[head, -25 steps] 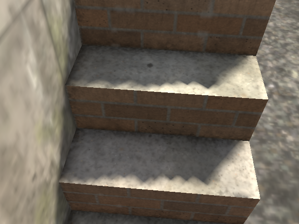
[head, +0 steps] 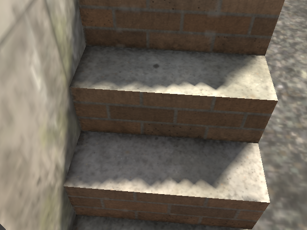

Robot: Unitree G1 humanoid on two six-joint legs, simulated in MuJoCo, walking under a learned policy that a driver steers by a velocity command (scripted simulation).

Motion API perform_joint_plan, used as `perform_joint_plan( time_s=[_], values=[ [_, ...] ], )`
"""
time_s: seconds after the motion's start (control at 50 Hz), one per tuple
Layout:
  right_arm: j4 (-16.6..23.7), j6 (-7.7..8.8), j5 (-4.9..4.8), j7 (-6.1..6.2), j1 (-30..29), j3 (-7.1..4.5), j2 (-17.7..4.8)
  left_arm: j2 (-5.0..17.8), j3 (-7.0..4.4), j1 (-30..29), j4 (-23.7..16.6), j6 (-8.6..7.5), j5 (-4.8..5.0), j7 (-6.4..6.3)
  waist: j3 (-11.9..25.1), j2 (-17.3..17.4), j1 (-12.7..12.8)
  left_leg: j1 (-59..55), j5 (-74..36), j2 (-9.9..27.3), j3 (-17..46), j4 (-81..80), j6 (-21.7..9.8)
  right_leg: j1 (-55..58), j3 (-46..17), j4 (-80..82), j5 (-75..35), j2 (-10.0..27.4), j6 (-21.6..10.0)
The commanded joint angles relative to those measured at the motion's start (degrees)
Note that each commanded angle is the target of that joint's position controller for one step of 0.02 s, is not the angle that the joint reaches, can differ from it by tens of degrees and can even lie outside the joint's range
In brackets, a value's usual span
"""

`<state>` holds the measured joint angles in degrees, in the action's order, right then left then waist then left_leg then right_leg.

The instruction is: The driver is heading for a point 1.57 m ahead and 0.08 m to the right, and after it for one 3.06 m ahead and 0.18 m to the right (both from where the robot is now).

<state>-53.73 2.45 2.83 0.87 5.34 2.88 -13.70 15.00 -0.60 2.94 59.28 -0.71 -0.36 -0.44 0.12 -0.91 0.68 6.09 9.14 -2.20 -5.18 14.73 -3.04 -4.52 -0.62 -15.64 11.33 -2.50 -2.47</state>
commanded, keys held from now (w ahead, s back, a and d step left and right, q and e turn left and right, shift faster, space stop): w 1.00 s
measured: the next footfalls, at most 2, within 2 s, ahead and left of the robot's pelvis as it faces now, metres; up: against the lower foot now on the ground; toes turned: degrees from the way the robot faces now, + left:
right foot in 1.10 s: +0.07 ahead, -0.19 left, +0.00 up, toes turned +0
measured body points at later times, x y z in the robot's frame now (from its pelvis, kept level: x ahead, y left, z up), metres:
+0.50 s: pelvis +0.00 +0.01 +0.00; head +0.01 +0.02 +0.45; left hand +0.13 +0.28 -0.13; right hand +0.14 -0.24 -0.12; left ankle -0.01 +0.08 -0.75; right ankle -0.03 -0.09 -0.75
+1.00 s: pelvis +0.01 -0.01 +0.00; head +0.02 +0.03 +0.45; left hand +0.09 +0.27 -0.15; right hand +0.08 -0.29 -0.11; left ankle -0.01 +0.08 -0.75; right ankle -0.02 -0.20 -0.67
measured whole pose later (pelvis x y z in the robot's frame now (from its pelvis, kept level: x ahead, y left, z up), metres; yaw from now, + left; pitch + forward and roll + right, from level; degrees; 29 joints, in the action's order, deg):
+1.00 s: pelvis +0.01 -0.01 +0.00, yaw +1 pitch +1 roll -2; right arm -54.5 -0.3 2.1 5.6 13.5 1.2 -14.1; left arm 18.0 -2.9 8.8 56.3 1.3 0.1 -0.1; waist -0.1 -2.9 1.1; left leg 9.2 12.9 1.6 -2.1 21.1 -2.2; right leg -24.6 -5.0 -56.4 20.9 1.6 7.3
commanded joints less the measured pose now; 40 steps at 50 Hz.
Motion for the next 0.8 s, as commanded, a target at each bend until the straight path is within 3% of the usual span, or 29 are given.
perform_joint_plan(
  time_s=[0.02,0.72,0.78,0.8],
  values=[
    [3.3,0.7,-0.02,0.15,-2.8,-1.23,-6.4,6.8,-1.14,-3.1,-2.8,-0.67,0.02,-0.15,4.1,0.9,0.0,-2.2,-9.6,7.7,7.4,-1.5,2.0,-0.2,-6.8,0.9,-14.8,8.4,-1.1],
    [4.1,-0.01,0.0,0.82,-1.4,-1.3,-7.7,7.1,-0.96,-3.6,-2.0,-0.9,-0.01,-0.1,4.4,0.9,-0.1,-4.7,-13.2,8.1,9.1,-2.5,2.5,-2.5,-6.7,0.6,-12.2,8.8,0.2],
    [4.0,0.25,0.03,0.57,-0.8,-1.34,-7.6,7.1,-1.01,-3.7,-2.2,-0.36,-0.04,0.01,4.7,1.2,0.2,-4.8,-13.5,8.0,9.4,-2.3,2.2,-2.6,-6.5,0.1,-13.2,8.8,0.4],
    [3.9,0.85,-0.73,1.92,6.8,-3.74,-13.3,12.0,-2.83,-1.8,-2.4,1.5,0.84,0.92,2.3,-5.3,-4.0,-14.7,-19.0,20.7,26.4,-2.7,1.1,-17.7,-2.5,-13.0,2.1,3.7,2.8]
  ],
)
Velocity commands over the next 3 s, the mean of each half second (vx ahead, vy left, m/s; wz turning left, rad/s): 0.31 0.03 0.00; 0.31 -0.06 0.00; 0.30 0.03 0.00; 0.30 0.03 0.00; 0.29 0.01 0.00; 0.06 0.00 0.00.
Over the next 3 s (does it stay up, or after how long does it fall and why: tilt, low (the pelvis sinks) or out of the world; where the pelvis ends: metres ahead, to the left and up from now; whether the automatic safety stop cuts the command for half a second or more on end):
stays up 0.02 -0.03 0.00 its command is cut before an obstacle from the start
